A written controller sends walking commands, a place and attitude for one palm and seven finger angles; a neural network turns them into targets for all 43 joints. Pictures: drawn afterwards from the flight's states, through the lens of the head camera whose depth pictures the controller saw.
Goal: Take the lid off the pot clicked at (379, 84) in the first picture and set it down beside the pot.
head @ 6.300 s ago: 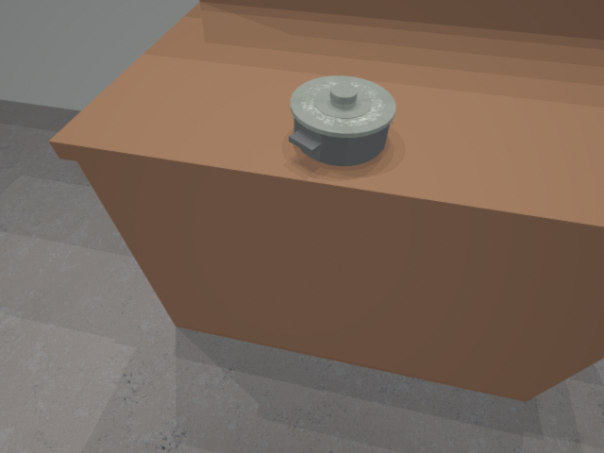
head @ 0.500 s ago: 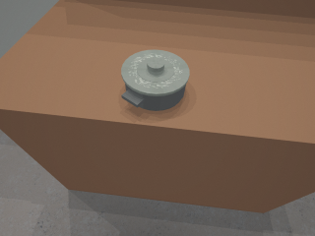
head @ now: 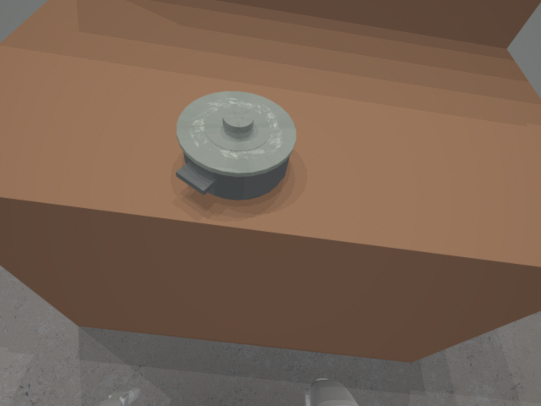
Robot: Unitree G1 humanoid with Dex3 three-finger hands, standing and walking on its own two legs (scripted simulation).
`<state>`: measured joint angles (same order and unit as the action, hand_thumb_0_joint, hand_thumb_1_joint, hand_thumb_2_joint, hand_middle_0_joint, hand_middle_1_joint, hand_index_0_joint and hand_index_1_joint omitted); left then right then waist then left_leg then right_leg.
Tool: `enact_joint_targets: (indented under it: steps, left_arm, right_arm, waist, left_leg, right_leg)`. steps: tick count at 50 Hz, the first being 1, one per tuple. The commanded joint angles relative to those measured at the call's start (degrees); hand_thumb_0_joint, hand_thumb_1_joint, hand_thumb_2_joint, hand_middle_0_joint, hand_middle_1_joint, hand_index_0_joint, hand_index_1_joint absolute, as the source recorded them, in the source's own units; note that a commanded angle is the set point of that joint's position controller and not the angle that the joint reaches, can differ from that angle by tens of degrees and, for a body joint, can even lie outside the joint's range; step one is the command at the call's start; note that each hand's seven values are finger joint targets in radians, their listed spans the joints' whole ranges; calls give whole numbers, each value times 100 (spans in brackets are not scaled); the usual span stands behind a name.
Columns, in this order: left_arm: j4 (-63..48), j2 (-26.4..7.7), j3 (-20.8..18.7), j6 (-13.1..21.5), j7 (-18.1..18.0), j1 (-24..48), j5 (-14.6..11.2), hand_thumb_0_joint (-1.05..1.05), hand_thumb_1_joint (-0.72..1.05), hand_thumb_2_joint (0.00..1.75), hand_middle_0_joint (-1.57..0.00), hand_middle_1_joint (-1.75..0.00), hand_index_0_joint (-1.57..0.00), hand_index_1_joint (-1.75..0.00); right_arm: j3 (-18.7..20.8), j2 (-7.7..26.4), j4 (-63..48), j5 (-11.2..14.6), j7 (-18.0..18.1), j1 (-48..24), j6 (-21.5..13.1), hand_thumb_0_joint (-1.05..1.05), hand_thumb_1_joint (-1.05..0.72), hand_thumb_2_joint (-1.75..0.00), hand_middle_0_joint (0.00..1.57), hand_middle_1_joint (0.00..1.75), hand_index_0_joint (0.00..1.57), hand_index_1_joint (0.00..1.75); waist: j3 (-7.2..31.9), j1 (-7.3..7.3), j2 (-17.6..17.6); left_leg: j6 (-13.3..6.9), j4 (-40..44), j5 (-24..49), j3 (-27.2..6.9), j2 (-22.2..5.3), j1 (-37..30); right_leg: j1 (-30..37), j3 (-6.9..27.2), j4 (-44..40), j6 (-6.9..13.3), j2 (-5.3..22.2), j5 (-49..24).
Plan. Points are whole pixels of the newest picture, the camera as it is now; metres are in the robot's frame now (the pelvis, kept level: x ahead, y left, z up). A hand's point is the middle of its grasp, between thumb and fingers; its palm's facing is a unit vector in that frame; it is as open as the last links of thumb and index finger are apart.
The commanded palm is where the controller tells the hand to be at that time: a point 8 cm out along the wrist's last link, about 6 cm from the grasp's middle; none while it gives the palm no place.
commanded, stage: come to a stop and stand still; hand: left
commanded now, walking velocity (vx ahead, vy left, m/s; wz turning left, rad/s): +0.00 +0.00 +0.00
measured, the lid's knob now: (238, 120) +0.48 +0.10 +0.14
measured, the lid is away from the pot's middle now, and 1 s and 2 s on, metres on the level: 0.00 0.00 0.00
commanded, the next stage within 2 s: none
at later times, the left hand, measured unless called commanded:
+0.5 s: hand out of the picture +0.04 +0.17 -0.19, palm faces +0.04 -0.96 -0.27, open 7.3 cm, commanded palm none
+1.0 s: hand out of the picture +0.00 +0.23 -0.19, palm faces +0.00 -0.98 -0.20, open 7.4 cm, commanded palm none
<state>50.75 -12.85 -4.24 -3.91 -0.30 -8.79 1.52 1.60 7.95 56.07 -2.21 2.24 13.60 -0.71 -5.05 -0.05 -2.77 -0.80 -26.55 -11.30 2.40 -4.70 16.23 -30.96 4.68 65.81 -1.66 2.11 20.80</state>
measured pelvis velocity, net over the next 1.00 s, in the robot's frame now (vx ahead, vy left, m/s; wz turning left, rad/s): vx -0.02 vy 0.05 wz -0.05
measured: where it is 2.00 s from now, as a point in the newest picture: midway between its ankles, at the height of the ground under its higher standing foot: outside the picture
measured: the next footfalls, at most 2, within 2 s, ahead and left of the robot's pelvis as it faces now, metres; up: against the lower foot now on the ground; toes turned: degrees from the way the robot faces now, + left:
right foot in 0.16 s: +0.06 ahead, -0.21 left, +0.00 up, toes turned +0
left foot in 0.52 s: +0.07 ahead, +0.05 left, +0.00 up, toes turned +2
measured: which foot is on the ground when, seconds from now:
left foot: down 0.00-0.14, up 0.16-0.50, down 0.52-1.00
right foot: up 0.00-0.14, down 0.16-0.88, up 0.90-1.00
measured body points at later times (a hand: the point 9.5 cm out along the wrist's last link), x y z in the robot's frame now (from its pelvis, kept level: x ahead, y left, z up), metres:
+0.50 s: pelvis +0.00 -0.04 -0.02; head +0.03 -0.02 +0.43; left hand +0.04 +0.22 -0.17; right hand +0.07 -0.30 -0.15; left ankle +0.03 +0.05 -0.74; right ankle +0.02 -0.21 -0.75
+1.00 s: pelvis -0.02 +0.05 -0.02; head -0.02 +0.07 +0.43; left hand +0.00 +0.28 -0.17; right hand +0.03 -0.19 -0.15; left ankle +0.03 +0.05 -0.75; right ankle -0.02 -0.12 -0.73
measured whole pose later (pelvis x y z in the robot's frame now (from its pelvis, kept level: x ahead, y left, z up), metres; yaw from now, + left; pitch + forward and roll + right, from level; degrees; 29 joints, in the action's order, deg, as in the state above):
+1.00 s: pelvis -0.02 +0.05 -0.02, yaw -3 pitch -2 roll -2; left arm 54.7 -9.8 -0.5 -2.7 -2.6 -19.6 1.5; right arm 1.3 10.4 52.9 -1.0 1.2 15.9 0.7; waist -1.0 1.0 -0.1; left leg -8.9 -27.2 -11.7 8.2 6.2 15.2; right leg -18.3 2.6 40.4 1.2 2.1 22.3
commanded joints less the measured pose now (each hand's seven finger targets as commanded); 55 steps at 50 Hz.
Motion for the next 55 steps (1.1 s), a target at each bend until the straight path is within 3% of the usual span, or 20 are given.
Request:
enact_joint_targets:
  steps: [1,5,6,7,8,10,12,16,20,23,24,25,26,31,34,37,42,47,51,55]
  left_arm:
    - [-403,53,86,97,89,20,-24,0,90,90,-20,-30,-20,-30]
    - [-54,-123,77,407,53,-768,-78,0,90,90,-20,-30,-20,-30]
    - [126,-514,15,475,-7,-1155,-49,0,90,90,-20,-30,-20,-30]
    - [183,-1065,-65,504,-76,-1277,-5,0,90,90,-20,-30,-20,-30]
    - [50,-1169,-31,464,-86,-1211,-24,0,90,90,-20,-30,-20,-30]
    - [-105,-1085,6,461,-58,-563,28,0,90,90,-20,-30,-20,-30]
    - [-85,-1005,-67,504,-138,-429,-16,0,90,90,-20,-30,-20,-30]
    - [-7,-984,-117,483,-245,-847,8,0,90,90,-20,-30,-20,-30]
    - [-17,-1038,-122,411,-299,-851,36,0,90,90,-20,-30,-20,-30]
    - [-143,-1032,-101,342,-291,-480,38,0,90,90,-20,-30,-20,-30]
    - [83,-877,56,479,-500,-659,-27,0,90,90,-20,-30,-20,-30]
    - [-57,-934,86,381,-438,-618,-151,0,90,90,-20,-30,-20,-30]
    - [-55,-708,149,302,-398,-1076,-159,0,90,90,-20,-30,-20,-30]
    - [148,-363,247,231,-254,-1131,-8,0,90,90,-20,-30,-20,-30]
    - [68,-481,309,364,-272,-1121,13,0,90,90,-20,-30,-20,-30]
    - [-190,-697,245,314,-265,-640,-1,0,90,90,-20,-30,-20,-30]
    - [-55,-313,268,303,-266,-1322,-4,0,90,90,-20,-30,-20,-30]
    - [88,-266,221,232,-257,-1387,-7,0,90,90,-20,-30,-20,-30]
    - [200,-160,227,245,-220,-1335,-21,0,90,90,-20,-30,-20,-30]
    - [383,-199,200,219,-255,-1635,-23,0,90,90,-20,-30,-20,-30]
  right_arm:
    - [405,1273,-240,-51,-35,565,12,0,-90,-90,20,30,20,30]
    - [357,1118,-298,19,-101,206,41,0,-90,-90,20,30,20,30]
    - [281,771,-260,80,-126,296,46,0,-90,-90,20,30,20,30]
    - [190,359,-367,136,-117,259,103,0,-90,-90,20,30,20,30]
    - [226,621,-479,129,-116,120,195,0,-90,-90,20,30,20,30]
    - [245,562,-327,130,-182,373,184,0,-90,-90,20,30,20,30]
    - [306,867,-186,117,-178,417,235,0,-90,-90,20,30,20,30]
    - [271,732,-299,180,-199,73,222,0,-90,-90,20,30,20,30]
    - [261,594,-462,207,-219,-32,260,0,-90,-90,20,30,20,30]
    - [246,501,-358,221,-207,459,176,0,-90,-90,20,30,20,30]
    - [204,1058,-651,202,-212,491,1,0,-90,-90,20,30,20,30]
    - [258,1001,-789,199,-195,179,11,0,-90,-90,20,30,20,30]
    - [291,1278,-952,122,-154,1,-1,0,-90,-90,20,30,20,30]
    - [160,1117,-1127,68,-152,-520,198,0,-90,-90,20,30,20,30]
    - [112,975,-1093,165,-135,-275,228,0,-90,-90,20,30,20,30]
    - [163,1008,-972,111,-150,190,243,0,-90,-90,20,30,20,30]
    - [139,1030,-936,122,-147,-10,57,0,-90,-90,20,30,20,30]
    - [168,961,-750,140,-76,196,2,0,-90,-90,20,30,20,30]
    - [128,847,-585,130,-65,262,-19,0,-90,-90,20,30,20,30]
    - [142,810,-393,158,-20,467,-11,0,-90,-90,20,30,20,30]
  waist:
    - [544,-313,1499]
    - [869,100,1379]
    - [1060,251,256]
    - [799,309,-1541]
    - [655,375,-1461]
    - [470,26,-458]
    - [320,61,-1771]
    - [537,241,-894]
    - [645,229,-1023]
    - [639,-118,-962]
    - [1520,-378,932]
    - [1556,-203,1931]
    - [1565,20,3006]
    - [-15,249,541]
    - [-297,43,-504]
    - [-128,-247,-426]
    - [205,118,416]
    - [426,60,717]
    - [332,95,483]
    - [304,131,717]
  left_leg:
    - [-674,929,995,-815,-1061,-624]
    - [-185,34,-9,-533,-492,148]
    - [70,-727,-1053,-172,-19,702]
    - [261,-1547,-2395,133,438,1697]
    - [193,-2018,-2469,-311,321,1554]
    - [185,-2374,-1906,-200,413,1082]
    - [228,-2738,-1638,-328,350,1532]
    - [308,-2628,-1510,-164,533,1480]
    - [262,-2119,-1345,-132,621,982]
    - [223,-486,-395,-24,681,-392]
    - [260,-192,-225,-52,243,-828]
    - [123,76,983,-525,3,-1033]
    - [-433,155,2069,-1712,-910,-1022]
    - [-579,436,-517,-1299,-530,1086]
    - [-160,13,-1499,-789,103,701]
    - [-101,26,-1781,-768,175,-144]
    - [-345,1293,-1848,-1647,-524,307]
    - [266,1562,-880,-1784,-680,-394]
    - [-314,1470,-252,-1491,-675,-480]
    - [984,1773,15,-1510,-539,-605]
  right_leg:
    - [211,-646,-1502,-56,19,447]
    - [2183,-824,-3988,-37,-197,-422]
    - [2945,-340,-4467,-42,260,-829]
    - [2979,1146,-4999,32,1435,-861]
    - [2312,1870,-5289,351,1912,-830]
    - [1625,1614,-5176,916,1776,-238]
    - [2101,1418,-4956,923,1556,-1529]
    - [2622,956,-4304,1185,1637,-3900]
    - [2317,800,-4273,1196,1593,-3523]
    - [1395,546,-3950,819,1288,-2551]
    - [2150,501,-3207,604,1024,-3255]
    - [1816,-86,-2393,546,604,-2269]
    - [948,-461,-1799,323,179,806]
    - [1540,-648,-2556,329,-27,143]
    - [972,450,-4126,690,549,211]
    - [53,569,-4214,756,564,1431]
    - [1214,-335,-3188,366,-46,-101]
    - [798,-250,-2300,264,0,276]
    - [920,-284,-2495,302,70,426]
    - [1232,-377,-3031,363,-44,386]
